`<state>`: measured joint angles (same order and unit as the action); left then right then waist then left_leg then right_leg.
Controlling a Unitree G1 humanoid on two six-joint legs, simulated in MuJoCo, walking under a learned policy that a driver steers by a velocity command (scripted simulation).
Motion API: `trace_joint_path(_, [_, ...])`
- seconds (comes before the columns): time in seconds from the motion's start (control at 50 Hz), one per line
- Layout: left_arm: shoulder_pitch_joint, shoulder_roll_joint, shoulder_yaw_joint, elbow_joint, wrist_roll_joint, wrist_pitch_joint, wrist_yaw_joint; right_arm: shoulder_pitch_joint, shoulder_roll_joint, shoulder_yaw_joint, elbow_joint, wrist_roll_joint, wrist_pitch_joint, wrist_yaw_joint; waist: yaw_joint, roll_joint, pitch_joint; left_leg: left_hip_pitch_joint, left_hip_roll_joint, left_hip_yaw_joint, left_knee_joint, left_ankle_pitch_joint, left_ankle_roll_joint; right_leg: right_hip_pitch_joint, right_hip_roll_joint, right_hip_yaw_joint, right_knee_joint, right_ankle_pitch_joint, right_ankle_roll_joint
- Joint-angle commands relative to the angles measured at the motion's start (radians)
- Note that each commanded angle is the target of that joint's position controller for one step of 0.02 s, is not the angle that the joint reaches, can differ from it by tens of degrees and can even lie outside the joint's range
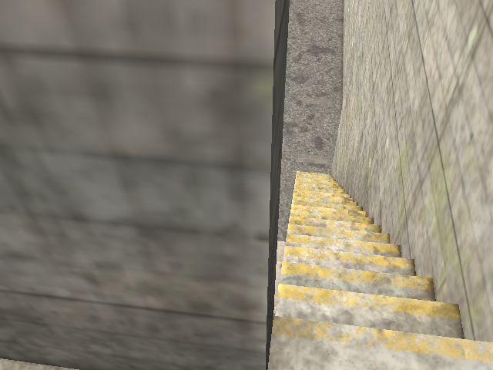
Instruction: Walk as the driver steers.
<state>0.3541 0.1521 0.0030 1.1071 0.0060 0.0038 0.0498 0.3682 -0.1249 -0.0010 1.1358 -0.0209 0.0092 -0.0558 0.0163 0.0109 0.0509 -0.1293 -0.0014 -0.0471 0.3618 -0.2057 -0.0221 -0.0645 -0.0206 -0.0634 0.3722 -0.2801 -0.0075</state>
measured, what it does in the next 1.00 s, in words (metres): stands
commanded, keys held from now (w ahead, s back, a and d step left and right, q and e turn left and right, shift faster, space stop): w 0.44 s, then no key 0.56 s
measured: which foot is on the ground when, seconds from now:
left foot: down 0.00-1.00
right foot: down 0.00-1.00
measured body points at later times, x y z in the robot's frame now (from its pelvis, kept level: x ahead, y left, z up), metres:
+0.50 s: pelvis +0.00 +0.00 +0.00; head +0.01 -0.01 +0.45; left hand -0.04 +0.23 -0.15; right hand -0.05 -0.21 -0.16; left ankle -0.01 +0.14 -0.74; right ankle -0.05 -0.11 -0.74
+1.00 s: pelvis +0.00 +0.00 +0.00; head +0.01 -0.01 +0.45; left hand -0.04 +0.23 -0.15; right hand -0.05 -0.21 -0.16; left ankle +0.00 +0.14 -0.74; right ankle -0.05 -0.11 -0.74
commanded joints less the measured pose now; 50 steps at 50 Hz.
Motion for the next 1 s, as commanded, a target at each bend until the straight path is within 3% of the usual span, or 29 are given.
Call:
trace_joint_path(0.02, [0.086,0.102,0.017,-0.009,0.000,-0.004,0.003,0.100,-0.059,-0.007,0.001,-0.004,0.000,-0.001,-0.002,-0.014,0.069,-0.006,0.076,-0.054,-0.034,0.197,0.041,-0.075,-0.095,0.072,-0.078,0.203,-0.022])
trace_joint_path(0.06, [0.099,0.085,0.012,-0.002,0.000,-0.002,0.002,0.109,-0.062,-0.008,0.003,0.001,-0.001,-0.002,0.000,-0.005,0.062,-0.008,0.076,-0.050,-0.036,0.199,0.046,-0.066,-0.098,0.069,-0.071,0.196,-0.019])
trace_joint_path(1.0, [0.105,0.084,0.011,-0.002,0.000,-0.003,0.002,0.115,-0.058,-0.008,-0.001,0.000,-0.001,-0.001,0.000,-0.008,0.067,-0.010,0.078,-0.046,-0.035,0.194,0.045,-0.074,-0.098,0.067,-0.070,0.189,-0.017])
